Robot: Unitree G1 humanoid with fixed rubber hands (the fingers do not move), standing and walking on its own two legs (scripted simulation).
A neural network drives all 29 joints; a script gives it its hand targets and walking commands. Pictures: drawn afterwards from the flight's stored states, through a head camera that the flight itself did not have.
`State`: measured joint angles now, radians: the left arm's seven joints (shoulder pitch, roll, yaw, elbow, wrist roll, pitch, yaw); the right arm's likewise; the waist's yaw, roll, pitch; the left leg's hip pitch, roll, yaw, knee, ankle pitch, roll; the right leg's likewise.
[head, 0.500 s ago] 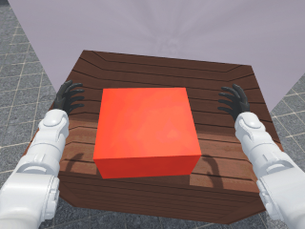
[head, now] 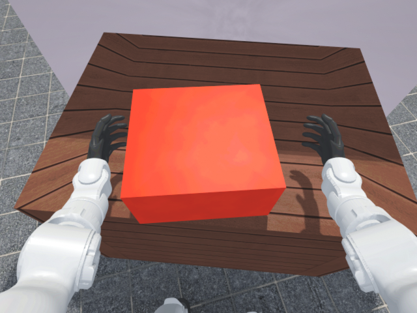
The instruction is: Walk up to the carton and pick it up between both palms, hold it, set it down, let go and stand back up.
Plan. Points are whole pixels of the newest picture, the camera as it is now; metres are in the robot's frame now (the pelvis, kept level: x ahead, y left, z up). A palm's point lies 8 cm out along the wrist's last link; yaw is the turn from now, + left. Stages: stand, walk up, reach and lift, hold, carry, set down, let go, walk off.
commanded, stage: reach and lift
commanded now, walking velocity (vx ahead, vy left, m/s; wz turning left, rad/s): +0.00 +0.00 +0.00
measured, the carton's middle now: (201, 152) +0.45 +0.04 -0.03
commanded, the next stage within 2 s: none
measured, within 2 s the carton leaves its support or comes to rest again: neither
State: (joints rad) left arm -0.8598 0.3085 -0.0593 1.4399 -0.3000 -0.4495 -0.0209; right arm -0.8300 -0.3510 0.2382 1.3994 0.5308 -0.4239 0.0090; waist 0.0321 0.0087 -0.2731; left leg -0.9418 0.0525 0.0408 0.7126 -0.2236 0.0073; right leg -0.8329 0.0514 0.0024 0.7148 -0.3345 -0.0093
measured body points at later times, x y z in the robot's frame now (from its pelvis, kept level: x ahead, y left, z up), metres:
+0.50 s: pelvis -0.01 +0.00 -0.01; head +0.10 +0.01 +0.43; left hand +0.42 +0.23 +0.01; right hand +0.45 -0.18 +0.02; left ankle +0.04 +0.11 -0.70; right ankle -0.02 -0.11 -0.70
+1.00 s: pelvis +0.00 +0.01 +0.00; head +0.10 +0.02 +0.44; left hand +0.42 +0.22 +0.01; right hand +0.44 -0.17 +0.02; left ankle +0.04 +0.12 -0.70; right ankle -0.02 -0.11 -0.70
